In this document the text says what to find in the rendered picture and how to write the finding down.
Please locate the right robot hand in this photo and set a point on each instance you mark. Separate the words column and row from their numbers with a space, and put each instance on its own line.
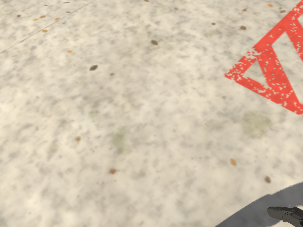
column 287, row 214

